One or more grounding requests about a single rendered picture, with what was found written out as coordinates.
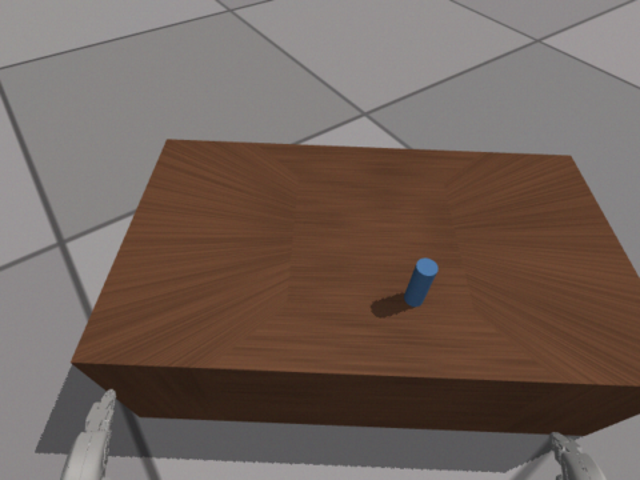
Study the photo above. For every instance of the left robot hand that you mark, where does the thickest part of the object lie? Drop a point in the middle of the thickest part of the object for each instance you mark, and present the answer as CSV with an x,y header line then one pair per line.
x,y
88,455

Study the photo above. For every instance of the right robot hand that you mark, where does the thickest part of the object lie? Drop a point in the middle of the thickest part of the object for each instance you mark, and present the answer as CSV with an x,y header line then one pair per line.
x,y
575,464

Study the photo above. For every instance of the can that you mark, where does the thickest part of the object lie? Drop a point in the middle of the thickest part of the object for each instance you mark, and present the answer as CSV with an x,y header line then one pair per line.
x,y
420,282

